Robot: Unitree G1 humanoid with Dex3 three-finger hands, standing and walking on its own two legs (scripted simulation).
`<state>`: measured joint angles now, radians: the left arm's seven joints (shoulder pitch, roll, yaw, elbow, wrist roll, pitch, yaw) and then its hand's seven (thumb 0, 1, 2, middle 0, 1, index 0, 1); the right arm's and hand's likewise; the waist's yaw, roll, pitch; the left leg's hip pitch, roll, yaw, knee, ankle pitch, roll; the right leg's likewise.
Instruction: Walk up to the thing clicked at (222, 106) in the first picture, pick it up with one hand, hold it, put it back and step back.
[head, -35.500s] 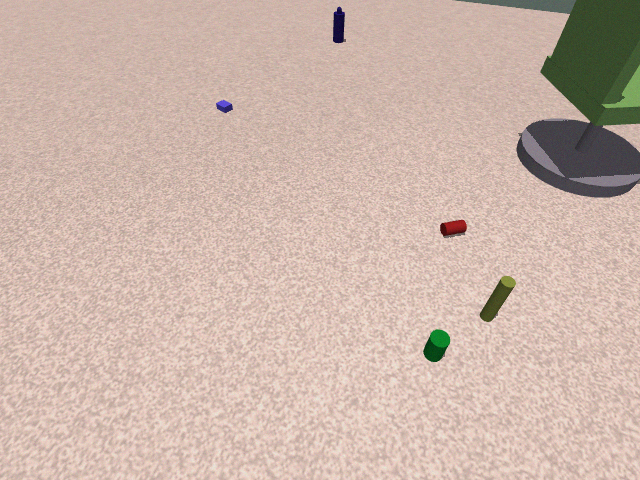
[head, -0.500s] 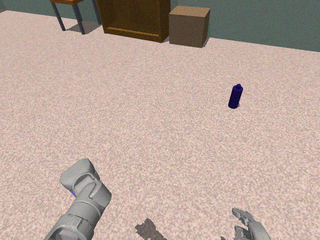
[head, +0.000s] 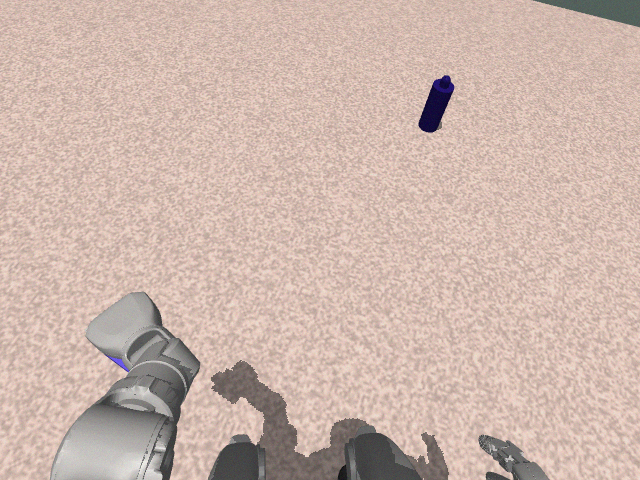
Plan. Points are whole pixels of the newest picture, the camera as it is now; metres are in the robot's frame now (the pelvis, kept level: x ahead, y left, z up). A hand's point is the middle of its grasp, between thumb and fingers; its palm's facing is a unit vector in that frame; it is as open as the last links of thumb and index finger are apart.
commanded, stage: crouch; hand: left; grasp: from above
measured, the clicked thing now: (137, 350) +0.34 +0.26 -0.16
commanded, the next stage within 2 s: lower in 1.26 s
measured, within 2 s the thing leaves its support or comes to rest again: neither
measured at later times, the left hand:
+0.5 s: hand (188, 354) +0.38 +0.23 -0.35, palm faces -0.26 -0.30 -0.92, open 6.7 cm
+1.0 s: hand (201, 360) +0.39 +0.23 -0.47, palm faces -0.31 -0.29 -0.90, open 7.7 cm
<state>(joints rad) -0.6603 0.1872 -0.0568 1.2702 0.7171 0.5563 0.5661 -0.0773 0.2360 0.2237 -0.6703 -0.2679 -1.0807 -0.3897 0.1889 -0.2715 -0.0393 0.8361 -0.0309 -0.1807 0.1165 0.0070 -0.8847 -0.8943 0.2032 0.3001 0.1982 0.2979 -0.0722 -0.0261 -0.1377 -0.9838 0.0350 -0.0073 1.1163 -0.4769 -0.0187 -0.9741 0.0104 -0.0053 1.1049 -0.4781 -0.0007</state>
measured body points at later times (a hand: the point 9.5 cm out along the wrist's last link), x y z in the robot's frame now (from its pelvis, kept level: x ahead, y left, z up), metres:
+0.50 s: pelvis -0.06 +0.00 -0.21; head +0.14 +0.02 +0.19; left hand +0.39 +0.24 -0.30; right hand -0.02 -0.25 -0.35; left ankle +0.02 +0.13 -0.65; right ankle +0.02 -0.12 -0.65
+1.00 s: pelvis -0.07 +0.01 -0.32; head +0.16 +0.01 +0.07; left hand +0.41 +0.24 -0.42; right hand -0.06 -0.26 -0.45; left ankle +0.02 +0.13 -0.65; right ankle +0.02 -0.12 -0.65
